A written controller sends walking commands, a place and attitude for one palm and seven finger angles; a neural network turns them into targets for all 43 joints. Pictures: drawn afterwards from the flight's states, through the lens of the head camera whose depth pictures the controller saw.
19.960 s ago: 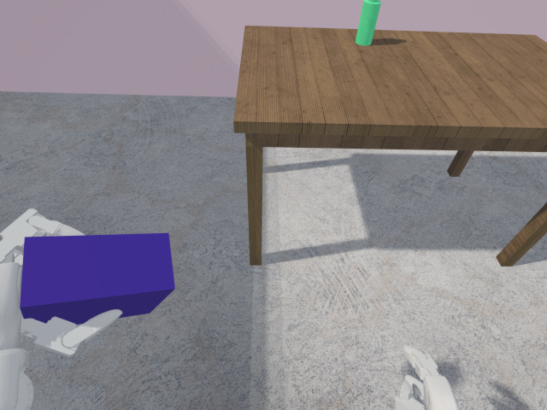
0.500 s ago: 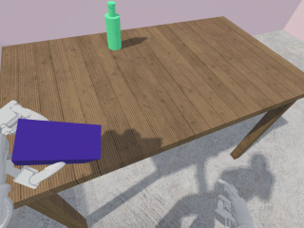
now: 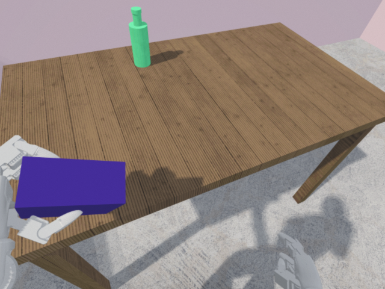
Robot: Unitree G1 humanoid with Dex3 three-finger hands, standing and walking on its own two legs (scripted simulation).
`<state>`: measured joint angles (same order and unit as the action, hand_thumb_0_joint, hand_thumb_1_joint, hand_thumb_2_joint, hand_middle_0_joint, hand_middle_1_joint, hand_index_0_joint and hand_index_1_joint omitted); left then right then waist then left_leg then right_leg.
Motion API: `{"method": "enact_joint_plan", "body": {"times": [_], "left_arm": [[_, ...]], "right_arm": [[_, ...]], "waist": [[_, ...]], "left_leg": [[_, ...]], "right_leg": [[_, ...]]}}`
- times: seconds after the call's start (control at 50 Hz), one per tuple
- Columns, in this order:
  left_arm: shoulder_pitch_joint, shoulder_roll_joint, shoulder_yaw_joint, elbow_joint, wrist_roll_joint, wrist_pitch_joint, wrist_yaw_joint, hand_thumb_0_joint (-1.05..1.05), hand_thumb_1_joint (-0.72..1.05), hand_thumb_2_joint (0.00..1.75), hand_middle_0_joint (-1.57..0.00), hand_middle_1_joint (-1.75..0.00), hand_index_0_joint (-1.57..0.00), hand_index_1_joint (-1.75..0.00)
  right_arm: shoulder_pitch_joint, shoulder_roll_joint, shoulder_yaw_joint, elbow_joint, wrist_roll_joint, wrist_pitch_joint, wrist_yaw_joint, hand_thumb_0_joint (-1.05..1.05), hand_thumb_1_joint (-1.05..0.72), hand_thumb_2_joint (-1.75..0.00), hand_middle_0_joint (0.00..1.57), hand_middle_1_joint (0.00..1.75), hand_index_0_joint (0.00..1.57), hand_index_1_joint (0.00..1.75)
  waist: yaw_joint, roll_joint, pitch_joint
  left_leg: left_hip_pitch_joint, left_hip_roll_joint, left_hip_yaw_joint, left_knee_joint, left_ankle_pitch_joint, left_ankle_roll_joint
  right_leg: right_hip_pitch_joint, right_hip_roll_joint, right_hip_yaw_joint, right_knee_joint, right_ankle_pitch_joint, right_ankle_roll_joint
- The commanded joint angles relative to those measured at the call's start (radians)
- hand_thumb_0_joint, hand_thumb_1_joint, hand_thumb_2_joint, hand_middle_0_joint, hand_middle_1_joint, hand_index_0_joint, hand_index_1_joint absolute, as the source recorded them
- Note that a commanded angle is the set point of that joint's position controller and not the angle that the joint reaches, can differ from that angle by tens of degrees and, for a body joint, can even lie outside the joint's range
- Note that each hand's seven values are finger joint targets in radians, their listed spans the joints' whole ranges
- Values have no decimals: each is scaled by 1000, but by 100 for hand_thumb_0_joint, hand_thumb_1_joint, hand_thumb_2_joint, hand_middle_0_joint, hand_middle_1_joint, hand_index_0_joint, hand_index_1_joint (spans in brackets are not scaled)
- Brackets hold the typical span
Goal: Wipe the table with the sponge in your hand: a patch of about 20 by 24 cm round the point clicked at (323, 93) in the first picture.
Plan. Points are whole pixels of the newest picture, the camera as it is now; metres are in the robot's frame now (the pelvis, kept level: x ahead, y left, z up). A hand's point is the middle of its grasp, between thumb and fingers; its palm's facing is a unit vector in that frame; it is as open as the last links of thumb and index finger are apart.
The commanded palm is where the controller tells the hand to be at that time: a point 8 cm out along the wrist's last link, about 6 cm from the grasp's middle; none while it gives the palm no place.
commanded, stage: look again from close up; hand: left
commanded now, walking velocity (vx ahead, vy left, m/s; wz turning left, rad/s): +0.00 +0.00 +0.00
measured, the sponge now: (87, 190) +0.24 +0.20 +0.13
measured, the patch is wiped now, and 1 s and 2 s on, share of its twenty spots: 0.00 0.00 0.00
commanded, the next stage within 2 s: turn the palm down, sponge in hand in 0.04 s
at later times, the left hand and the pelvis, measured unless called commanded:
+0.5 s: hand (69, 201) +0.21 +0.21 +0.15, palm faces +0.28 -0.75 -0.60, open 10.5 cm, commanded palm +0.17 +0.26 +0.19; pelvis -0.02 -0.03 -0.01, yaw -1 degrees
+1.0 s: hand (57, 186) +0.22 +0.23 +0.16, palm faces +0.35 -0.46 -0.82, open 10.5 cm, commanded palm +0.18 +0.25 +0.20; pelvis +0.01 -0.04 -0.01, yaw -1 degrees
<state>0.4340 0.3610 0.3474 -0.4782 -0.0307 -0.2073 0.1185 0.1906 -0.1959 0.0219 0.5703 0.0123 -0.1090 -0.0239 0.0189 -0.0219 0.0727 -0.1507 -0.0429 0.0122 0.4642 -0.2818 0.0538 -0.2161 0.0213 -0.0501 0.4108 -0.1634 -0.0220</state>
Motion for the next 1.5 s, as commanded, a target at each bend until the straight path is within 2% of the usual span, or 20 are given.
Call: {"method": "enact_joint_plan", "body": {"times": [0.0, 0.1, 0.12, 0.14, 0.16, 0.18, 0.22, 0.24, 0.3, 0.4, 0.42, 0.48, 0.52, 0.62, 0.7, 0.82, 0.94, 1.1, 1.32, 1.48], "left_arm": [[-58, 150, 109, -203, -17, -63, 16, 0, 10, 130, -120, -160, -120, -160], [-80, 152, 99, -210, -14, -64, 19, 0, 10, 130, -120, -160, -120, -160], [-1043, 969, 327, -604, 16, -227, 34, 0, 10, 130, -120, -160, -120, -160], [-681, 499, 321, 55, 135, 5, -19, 0, 10, 130, -120, -160, -120, -160], [-523, 300, 107, 136, 62, 56, -39, 0, 10, 130, -120, -160, -120, -160], [-501, 302, 146, 15, 46, 69, -40, 0, 10, 130, -120, -160, -120, -160], [-351, 131, 36, 59, -57, 168, -92, 0, 10, 130, -120, -160, -120, -160], [-287, 144, 24, 3, -65, 203, -111, 0, 10, 130, -120, -160, -120, -160], [-240, 191, -32, -38, 43, 272, -115, 0, 10, 130, -120, -160, -120, -160], [-264, 355, 165, -136, 115, 231, -18, 0, 10, 130, -120, -160, -120, -160], [-327, 447, 243, -202, 111, 209, 11, 0, 10, 130, -120, -160, -120, -160], [-361, 350, 165, -148, 134, 173, 73, 0, 10, 130, -120, -160, -120, -160], [-373, 394, 163, -132, 189, 189, 97, 0, 10, 130, -120, -160, -120, -160], [-381, 377, 36, -29, 228, 320, 7, 0, 10, 130, -120, -160, -120, -160], [-381, 396, 21, -64, 233, 331, -67, 0, 10, 130, -120, -160, -120, -160], [-235, 504, 179, -182, 308, 284, 8, 0, 10, 130, -120, -160, -120, -160], [-163, 419, 118, -146, 351, 394, 56, 0, 10, 130, -120, -160, -120, -160], [-284, 420, -14, -185, 455, 485, -24, 0, 10, 130, -120, -160, -120, -160], [-419, 462, -13, -134, 624, 574, -23, 0, 10, 130, -120, -160, -120, -160], [-486, 415, -149, -88, 708, 672, -104, 0, 10, 130, -120, -160, -120, -160]], "right_arm": [[-73, -128, -60, -149, -1, -50, -14, 0, -90, -90, 20, 30, 20, 30], [-76, -131, -59, -145, -1, -56, -17, 0, -90, -90, 20, 30, 20, 30], [98, -180, 176, -289, 67, -39, -80, 0, -90, -90, 20, 30, 20, 30], [-43, -112, -45, -110, -65, -58, -54, 0, -90, -90, 20, 30, 20, 30], [-68, -154, -25, -111, -58, -72, 3, 0, -90, -90, 20, 30, 20, 30], [-43, -194, -53, -89, -54, -63, 11, 0, -90, -90, 20, 30, 20, 30], [-129, -173, -35, -99, -12, -79, 6, 0, -90, -90, 20, 30, 20, 30], [-123, -194, -39, -93, -11, -81, 9, 0, -90, -90, 20, 30, 20, 30], [-181, -196, -21, -133, 5, -55, 13, 0, -90, -90, 20, 30, 20, 30], [-213, -173, -25, -157, -10, -19, -8, 0, -90, -90, 20, 30, 20, 30], [-224, -167, -17, -158, 2, -17, -12, 0, -90, -90, 20, 30, 20, 30], [-191, -143, -28, -116, -11, -18, -25, 0, -90, -90, 20, 30, 20, 30], [-171, -148, -24, -112, -13, -16, -26, 0, -90, -90, 20, 30, 20, 30], [-213, -168, -18, -116, 2, 10, -61, 0, -90, -90, 20, 30, 20, 30], [-229, -174, -35, -115, 4, 8, -90, 0, -90, -90, 20, 30, 20, 30], [-220, -162, -44, -132, 3, 0, -78, 0, -90, -90, 20, 30, 20, 30], [-180, -178, -51, -130, 12, 33, -75, 0, -90, -90, 20, 30, 20, 30], [-235, -187, -32, -149, 22, 31, -106, 0, -90, -90, 20, 30, 20, 30], [-347, -163, 2, -137, 24, 43, -87, 0, -90, -90, 20, 30, 20, 30], [-372, -181, 5, -127, 26, 80, -72, 0, -90, -90, 20, 30, 20, 30]], "waist": [[2, 43, -158], [3, 55, -140], [-81, 380, -50], [78, 339, -340], [-2, 206, -148], [14, 248, -302], [60, 251, -323], [85, 180, -314], [47, -9, -149], [60, -113, -151], [71, -57, -160], [70, 153, -170], [57, 238, -174], [17, 61, -131], [43, -36, -162], [106, 70, -290], [84, 65, -263], [67, 58, -217], [112, 153, -222], [97, 95, -214]], "left_leg": [[-110, 115, -101, -109, 147, -45], [-113, 109, -101, -121, 84, -33], [-380, 87, -130, -76, 60, -3], [-54, 58, -24, -55, 340, -60], [-80, 48, -44, -71, 430, -122], [49, 67, -39, -42, 495, -126], [85, 72, -48, -46, 440, -136], [47, 69, -37, -54, 346, -113], [-106, 55, -51, -99, 85, -47], [-178, 45, -27, -73, -41, -20], [-173, 39, -17, -71, -80, -21], [-159, 33, -2, -44, -63, -36], [-158, 26, 4, -23, -49, -36], [-183, 27, 16, 31, -33, -23], [-184, 37, -4, 65, -11, -25], [-156, 27, -6, 81, 147, -34], [-136, 35, 6, 46, 244, -25], [-65, 37, -10, -12, 215, -9], [-26, 35, -45, -98, 246, -31], [-8, 41, -57, -139, 272, -23]], "right_leg": [[181, -95, 121, -32, 157, -12], [153, -97, 137, -58, 77, -10], [134, -14, 79, 64, -102, 58], [171, -24, 46, 74, -11, -36], [23, 18, -39, 38, 56, -41], [13, 28, -19, 73, 100, -36], [26, 7, -1, 73, 62, -37], [49, -5, -17, 60, 84, -31], [19, -1, -32, 62, -20, -9], [7, -9, 22, 29, -210, 11], [5, -6, 46, 19, -262, 7], [1, -18, 65, 20, -234, -6], [-6, -26, 98, 13, -229, -16], [27, -77, 198, -69, -341, 10], [75, -119, 255, -82, -343, 33], [127, -98, 244, 19, -60, 14], [126, -56, 142, 70, 167, 7], [82, -33, 87, 25, 47, 9], [158, -12, 99, -16, 23, -34], [193, -18, 74, -44, 63, -32]]}}
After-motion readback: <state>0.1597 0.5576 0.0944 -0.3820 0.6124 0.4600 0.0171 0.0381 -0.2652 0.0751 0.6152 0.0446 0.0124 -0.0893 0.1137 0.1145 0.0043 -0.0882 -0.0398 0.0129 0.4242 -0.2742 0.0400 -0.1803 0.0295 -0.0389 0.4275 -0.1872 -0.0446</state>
